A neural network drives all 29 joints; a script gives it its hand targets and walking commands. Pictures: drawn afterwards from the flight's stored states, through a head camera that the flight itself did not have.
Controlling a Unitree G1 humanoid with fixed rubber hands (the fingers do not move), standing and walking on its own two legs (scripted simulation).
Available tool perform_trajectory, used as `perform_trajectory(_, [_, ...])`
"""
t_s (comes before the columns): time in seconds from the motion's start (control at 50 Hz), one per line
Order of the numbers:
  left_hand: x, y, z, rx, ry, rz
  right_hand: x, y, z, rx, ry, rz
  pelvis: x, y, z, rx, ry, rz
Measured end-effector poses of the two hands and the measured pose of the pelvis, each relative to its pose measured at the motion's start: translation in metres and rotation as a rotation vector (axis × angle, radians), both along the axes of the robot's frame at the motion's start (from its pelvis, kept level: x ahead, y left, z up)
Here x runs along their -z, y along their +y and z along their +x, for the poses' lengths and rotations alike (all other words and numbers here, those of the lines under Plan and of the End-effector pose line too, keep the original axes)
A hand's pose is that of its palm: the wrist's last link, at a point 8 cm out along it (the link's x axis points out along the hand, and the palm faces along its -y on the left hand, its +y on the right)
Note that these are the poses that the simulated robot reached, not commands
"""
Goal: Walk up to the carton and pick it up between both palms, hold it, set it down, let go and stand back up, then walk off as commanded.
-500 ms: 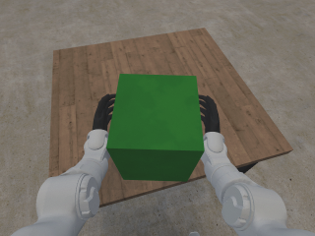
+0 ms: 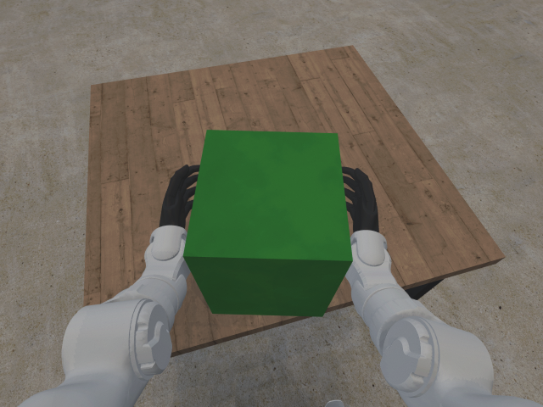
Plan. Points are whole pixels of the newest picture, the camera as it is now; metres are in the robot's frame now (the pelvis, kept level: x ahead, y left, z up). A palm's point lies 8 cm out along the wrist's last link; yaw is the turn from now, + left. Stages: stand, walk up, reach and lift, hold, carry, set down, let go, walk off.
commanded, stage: reach and lift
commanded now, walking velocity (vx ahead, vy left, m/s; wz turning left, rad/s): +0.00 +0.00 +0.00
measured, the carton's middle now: (269, 231) +0.42 +0.00 -0.03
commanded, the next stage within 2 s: none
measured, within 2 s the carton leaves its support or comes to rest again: leaves its support in 0.84 s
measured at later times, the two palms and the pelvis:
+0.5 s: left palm (175, 220) +0.41 +0.14 +0.02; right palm (366, 231) +0.38 -0.14 +0.02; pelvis -0.01 +0.00 +0.00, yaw +0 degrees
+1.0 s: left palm (170, 205) +0.42 +0.15 +0.05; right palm (370, 214) +0.39 -0.14 +0.05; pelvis +0.00 +0.00 +0.01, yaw +0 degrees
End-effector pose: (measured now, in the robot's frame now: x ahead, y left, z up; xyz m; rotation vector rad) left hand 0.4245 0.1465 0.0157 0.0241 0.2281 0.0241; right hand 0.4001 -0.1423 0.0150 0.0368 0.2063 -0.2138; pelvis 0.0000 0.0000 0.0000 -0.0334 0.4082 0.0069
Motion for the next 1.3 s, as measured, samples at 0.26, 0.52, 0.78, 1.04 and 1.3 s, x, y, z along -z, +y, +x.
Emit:
perform_trajectory(0.26, [-0.003, -0.001, -0.001, 0.013, -0.018, 0.016, 0.000, 0.000, -0.005, 0.015, -0.023, 0.012, -0.001, 0.001, -0.002, 0.000, 0.001, -0.001])
perform_trajectory(0.52, [-0.008, -0.003, -0.010, 0.028, -0.039, 0.050, -0.001, -0.001, -0.018, 0.025, -0.043, 0.018, -0.004, 0.000, -0.011, 0.001, 0.001, 0.000])
perform_trajectory(0.78, [-0.008, -0.001, -0.011, 0.021, -0.018, 0.073, -0.002, 0.000, -0.017, 0.011, -0.017, 0.007, -0.005, -0.001, -0.011, 0.001, 0.005, 0.000])
perform_trajectory(1.04, [-0.051, -0.002, -0.001, 0.019, -0.091, 0.085, -0.049, 0.000, -0.006, 0.021, -0.089, 0.051, -0.007, -0.001, -0.004, 0.001, 0.004, 0.000])
perform_trajectory(1.3, [-0.112, -0.009, -0.005, 0.008, -0.056, 0.092, -0.111, -0.008, -0.006, 0.005, -0.049, 0.063, -0.027, -0.005, -0.002, -0.002, -0.110, 0.006])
